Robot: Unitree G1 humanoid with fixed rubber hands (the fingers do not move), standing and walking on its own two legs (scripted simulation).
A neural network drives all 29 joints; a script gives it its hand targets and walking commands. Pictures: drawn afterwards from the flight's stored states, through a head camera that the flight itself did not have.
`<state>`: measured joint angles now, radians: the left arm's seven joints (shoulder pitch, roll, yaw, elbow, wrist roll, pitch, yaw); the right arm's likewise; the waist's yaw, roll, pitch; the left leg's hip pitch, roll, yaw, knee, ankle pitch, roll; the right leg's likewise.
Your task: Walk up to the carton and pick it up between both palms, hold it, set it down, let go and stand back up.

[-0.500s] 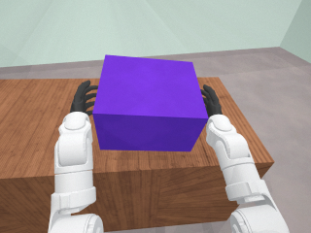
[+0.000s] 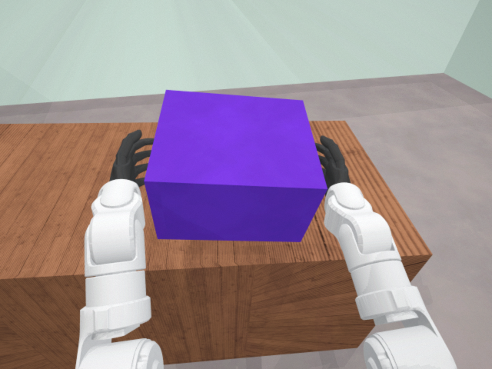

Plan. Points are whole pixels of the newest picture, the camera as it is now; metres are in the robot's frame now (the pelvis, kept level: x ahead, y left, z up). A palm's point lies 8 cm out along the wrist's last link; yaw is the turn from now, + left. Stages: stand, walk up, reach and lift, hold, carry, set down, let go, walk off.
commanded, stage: hold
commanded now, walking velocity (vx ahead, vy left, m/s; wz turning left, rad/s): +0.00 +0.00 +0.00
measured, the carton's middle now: (233, 166) +0.39 +0.01 +0.17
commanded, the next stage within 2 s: none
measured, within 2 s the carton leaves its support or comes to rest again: neither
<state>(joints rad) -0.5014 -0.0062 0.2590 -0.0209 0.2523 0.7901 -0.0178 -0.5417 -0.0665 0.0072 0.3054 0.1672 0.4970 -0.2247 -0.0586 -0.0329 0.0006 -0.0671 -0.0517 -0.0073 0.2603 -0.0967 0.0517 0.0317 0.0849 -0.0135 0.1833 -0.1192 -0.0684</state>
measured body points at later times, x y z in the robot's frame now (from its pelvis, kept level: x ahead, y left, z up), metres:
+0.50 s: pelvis +0.00 +0.00 +0.00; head -0.03 +0.02 +0.45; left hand +0.37 +0.17 +0.18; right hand +0.37 -0.15 +0.16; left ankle +0.04 +0.08 -0.75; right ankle +0.00 -0.07 -0.75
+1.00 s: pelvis +0.00 +0.00 +0.00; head -0.04 +0.02 +0.45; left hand +0.37 +0.17 +0.19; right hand +0.37 -0.15 +0.17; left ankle +0.04 +0.08 -0.75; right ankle +0.00 -0.07 -0.75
